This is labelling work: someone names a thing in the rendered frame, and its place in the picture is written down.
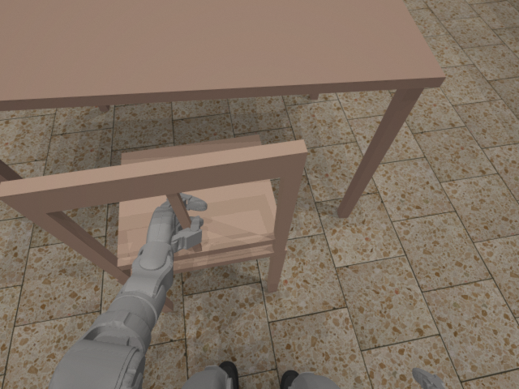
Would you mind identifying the left robot upper arm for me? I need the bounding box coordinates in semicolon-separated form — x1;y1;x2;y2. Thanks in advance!
52;339;146;389

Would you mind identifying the left robot hand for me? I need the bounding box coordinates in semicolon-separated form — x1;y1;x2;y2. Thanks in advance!
146;193;208;253

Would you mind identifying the robot left forearm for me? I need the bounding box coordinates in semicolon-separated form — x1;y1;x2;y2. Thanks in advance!
48;242;174;389

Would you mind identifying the table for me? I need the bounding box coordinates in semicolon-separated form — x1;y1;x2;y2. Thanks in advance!
0;0;446;219

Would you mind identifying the robot left thigh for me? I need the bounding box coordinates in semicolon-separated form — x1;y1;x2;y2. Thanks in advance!
181;370;234;389

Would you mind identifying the robot right foot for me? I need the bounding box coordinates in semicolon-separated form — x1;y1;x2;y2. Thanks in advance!
281;370;299;389

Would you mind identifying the right robot hand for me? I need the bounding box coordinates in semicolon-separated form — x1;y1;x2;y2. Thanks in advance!
412;368;445;389

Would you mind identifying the chair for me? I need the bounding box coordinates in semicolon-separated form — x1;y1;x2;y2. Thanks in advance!
0;135;308;313

